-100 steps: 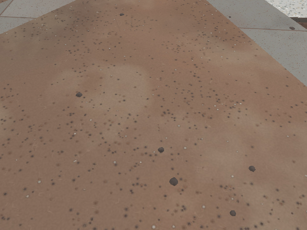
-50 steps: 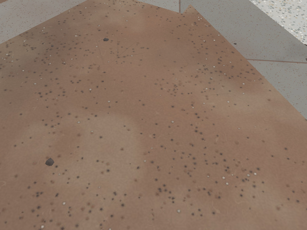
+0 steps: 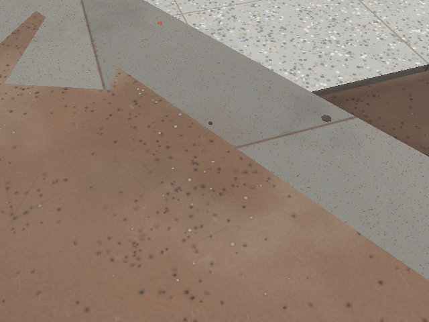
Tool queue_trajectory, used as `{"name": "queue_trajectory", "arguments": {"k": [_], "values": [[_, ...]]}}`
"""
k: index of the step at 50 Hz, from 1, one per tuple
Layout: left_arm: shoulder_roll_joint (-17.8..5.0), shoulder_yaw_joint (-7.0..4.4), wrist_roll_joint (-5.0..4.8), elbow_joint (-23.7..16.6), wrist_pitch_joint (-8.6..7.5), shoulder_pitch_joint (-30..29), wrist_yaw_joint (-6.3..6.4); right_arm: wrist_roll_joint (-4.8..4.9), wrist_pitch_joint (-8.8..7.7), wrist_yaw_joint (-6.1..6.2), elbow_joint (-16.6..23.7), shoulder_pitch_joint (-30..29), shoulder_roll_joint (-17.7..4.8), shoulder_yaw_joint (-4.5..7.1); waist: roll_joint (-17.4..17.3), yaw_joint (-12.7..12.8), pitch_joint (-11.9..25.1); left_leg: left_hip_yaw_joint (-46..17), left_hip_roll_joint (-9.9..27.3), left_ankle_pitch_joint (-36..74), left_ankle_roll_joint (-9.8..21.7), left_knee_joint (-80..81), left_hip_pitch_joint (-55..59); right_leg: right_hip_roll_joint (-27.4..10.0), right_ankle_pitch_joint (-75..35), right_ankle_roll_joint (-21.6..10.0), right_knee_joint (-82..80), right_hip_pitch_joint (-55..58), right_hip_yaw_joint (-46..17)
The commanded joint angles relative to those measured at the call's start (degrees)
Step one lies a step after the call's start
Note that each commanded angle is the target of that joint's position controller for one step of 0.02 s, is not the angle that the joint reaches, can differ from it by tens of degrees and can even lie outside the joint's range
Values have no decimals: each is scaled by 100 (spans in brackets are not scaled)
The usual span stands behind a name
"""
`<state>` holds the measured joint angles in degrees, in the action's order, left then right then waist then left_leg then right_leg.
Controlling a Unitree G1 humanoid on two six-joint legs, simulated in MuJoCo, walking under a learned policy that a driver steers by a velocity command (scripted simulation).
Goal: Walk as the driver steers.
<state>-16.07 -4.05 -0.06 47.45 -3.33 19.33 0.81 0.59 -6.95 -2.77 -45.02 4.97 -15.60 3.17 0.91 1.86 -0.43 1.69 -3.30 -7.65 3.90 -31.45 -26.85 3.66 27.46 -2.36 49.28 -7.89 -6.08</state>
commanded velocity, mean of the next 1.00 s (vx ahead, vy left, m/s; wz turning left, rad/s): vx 0.50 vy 0.00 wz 0.51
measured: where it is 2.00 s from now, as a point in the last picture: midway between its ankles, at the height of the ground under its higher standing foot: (95, 207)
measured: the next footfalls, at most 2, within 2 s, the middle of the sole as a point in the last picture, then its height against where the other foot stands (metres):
right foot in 0.46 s outside the picture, level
left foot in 0.98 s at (135, 285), level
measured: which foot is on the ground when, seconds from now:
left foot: down 0.00-0.46, up 0.48-0.96, down 0.98-1.00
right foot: up 0.00-0.44, down 0.46-1.00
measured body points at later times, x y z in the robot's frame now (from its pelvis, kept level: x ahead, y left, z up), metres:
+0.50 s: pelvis +0.28 +0.00 +0.00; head +0.30 +0.01 +0.45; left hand +0.47 +0.29 -0.05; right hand +0.35 -0.28 -0.12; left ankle +0.10 +0.08 -0.70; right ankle +0.40 -0.08 -0.72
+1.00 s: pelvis +0.50 +0.13 -0.01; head +0.53 +0.17 +0.44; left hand +0.35 +0.40 -0.13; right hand +0.83 +0.07 -0.07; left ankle +0.55 +0.27 -0.73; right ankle +0.41 -0.08 -0.71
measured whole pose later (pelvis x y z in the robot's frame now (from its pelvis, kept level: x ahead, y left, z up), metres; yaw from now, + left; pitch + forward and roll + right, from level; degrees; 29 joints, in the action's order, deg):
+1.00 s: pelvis +0.50 +0.13 -0.01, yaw +34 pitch +2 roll -2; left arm -18.1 -4.7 -1.0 48.3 -3.1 19.0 0.6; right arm 1.3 -1.5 -2.9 -33.5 3.6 -16.3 3.3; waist -1.1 3.7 -2.8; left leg 2.3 0.1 -6.5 5.2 -35.2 -30.5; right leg -5.3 26.2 2.9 32.3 0.9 12.7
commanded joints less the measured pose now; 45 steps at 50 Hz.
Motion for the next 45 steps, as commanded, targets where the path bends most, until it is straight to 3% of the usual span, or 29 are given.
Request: {"name": "queue_trajectory", "arguments": {"k": [1, 2, 3, 4, 7, 10, 14, 19, 21, 22, 23, 24, 25, 26, 27, 28, 29, 30, 31, 33, 37, 40, 43, 45], "values": [[-785, -66, -139, -666, -334, -208, -77, 107, 54, 19, 44, 1323, -784, 240, -885, -684, 831, -3958, 2039, -1398, 1349, 1548, 4000, -347, -238, 14, 2649, -3758, -227], [-722, -42, -86, -756, -389, -582, -67, 15, 91, 38, 159, 1040, -751, 211, -256, -582, 486, -3364, 1806, -801, 1199, 1616, 3255, -543, -631, -5, 2331, -3550, -106], [-686, -69, 46, -827, -418, -745, -51, -10, 111, 46, 207, 919, -691, 182, -2, -449, 235, -3044, 1634, -159, 1197, 1708, 2715, -659, -845, 46, 1910, -3401, -36], [-650, -88, 105, -874, -409, -692, -43, -48, 108, 70, 227, 891, -671, 159, -172, -286, 288, -2803, 1488, 391, 1191, 1767, 2436, -771, -984, 89, 1579, -3066, -35], [-468, -73, 112, -939, -304, -662, -4, 23, 126, 140, 236, 1023, -724, 177, -453, -167, 291, -2297, 1249, 1141, 1203, 1893, 2052, -783, -1060, 301, 788, -2870, 140], [-346, -32, 101, -1129, -251, -1225, 32, 60, 172, 256, 209, 1278, -931, 247, -426, -305, 152, -2034, 1112, 1305, 1098, 1969, 1764, -688, -1932, 493, -213, -2925, 210], [-216, 17, 47, -1317, -318, -1995, -52, 104, 290, 349, 125, 1665, -872, 236, -585, -579, 80, -1873, 839, 1048, 786, 1804, 1559, -401, -3081, 512, -1472, -2448, 239], [-364, -20, -31, -1513, -451, -2541, -188, 120, 427, 411, 86, 1977, -860, 243, -654, -677, 4, -2548, 1036, 751, 724, 1274, 2145, -174, -2798, 407, -2264, -2180, 118], [-513, -86, -56, -1463, -503, -2257, -185, 114, 468, 432, 150, 1826, -912, 280, -834, -466, 44, -2779, 1089, 1040, 648, 969, 2233, -161, -2417, 270, -2471, -1695, 130], [-637, -157, -43, -1343, -526, -1764, -150, 112, 475, 425, 222, 1662, -861, 268, -853, -179, 264, -2700, 922, 1459, 525, 585, 2120, -175, -2527, 110, -2733, -956, 214], [-848, -245, 33, -1221, -540, -1015, -102, 66, 452, 392, 350, 1479, -676, 205, -721, 200, 873, -2430, 671, 1580, 351, -373, 1669, -658, -2616, -187, -2552, 360, -92], [-1227, -334, 73, -1135, -500, -16, -41, -65, 422, 390, 504, 1533, -369, 100, 60, 513, 1754, -1795, 174, 111, 123, -2016, 753, -1703, -2508, -571, -2393, 1964, -1198], [-1411, -370, 75, -916, -411, 180, -100, 128, 375, 371, 616, 2462, -164, 11, 2045, 7, 2170, -1320, -293, -2793, -120, -3441, -1154, -2848, -1470, -1441, -2827, 3217, -3658], [-791, -249, -16, -1047, -374, -59, -105, 197, 394, 387, 417, 2315, -775, 121, 1158, 125, 1507, -1363, 258, -2504, -195, -4075, -1735, -2752, -430, -1258, -3026, 2682, -3619], [-503, -166, -27, -1079, -340, -294, -84, 144, 432, 373, 497, 1672, -998, 195, 548, 254, 754, -1188, 414, -1931, -254, -4162, -1816, -2440, -610, -994, -3148, 1907, -2642], [-467, -122, 14, -1066, -312, -542, -98, 88, 455, 370, 558, 1396, -899, 200, 124, 129, 340, -1026, 593, -1529, -314, -4054, -1629, -2185, -1256, -878, -3325, 1176, -1999], [-399, -97, 36, -1008, -299, -685, -109, 36, 458, 346, 639, 1230, -817, 215, 141, 25, 74, -988, 734, -1296, -342, -3834, -1545, -1995, -1687, -854, -3481, 698, -1574], [-386, -77, 87, -969, -310, -751, -108, 66, 478, 303, 677, 1280, -690, 210, 305, -106, 3, -939, 873, -1156, -338, -3741, -1322, -1855, -1881, -818, -3661, 330, -1186], [-398, -92, 77, -918, -335, -775, -120, 108, 503, 277, 717, 1289, -569, 188, 483, -151, -25, -851, 943, -1100, -363, -3631, -1228, -1804, -2054, -858, -3803, 126, -927], [-499, -134, 32, -806, -380, -765, -130, 96, 539, 254, 840, 1114, -448, 158, 443, -172, -68, -780, 1030, -880, -435, -3370, -1362, -1808, -2467, -947, -3996, 27, -490], [-756, -204, 35, -618, -361, -705, -106, 68, 512, 181, 988, 699, -394, 113, 233, -98, -48, -693, 1067, 160, -486, -2371, -1483, -1755, -3242, -896, -4059, 232, 336], [-891, -219, -1, -489, -301, -550, -80, 69, 448, 77, 1135, 121, -321, 60, 184, 130, -166, -411, 955, 923, -392, -1396, -1226, -1668, -3329, -730, -4024, 340, 864], [-1051, -254, -80, -336, -221, -291, -72, 90, 449, -14, 1368, -358, -333, 47, 214, 268, -304, -195, 862, 811, -253, -836, -1202, -1830, -3394, -618, -3918, 766, 1080], [-1159, -288, -139, -272, -148, -227, -64, 85, 464, -63, 1507, -480, -418, 79, 274, 221, -333, -25, 740, 316, -90, -606, -1112, -1951, -3983, -513, -3645, 1100, 1230]]}}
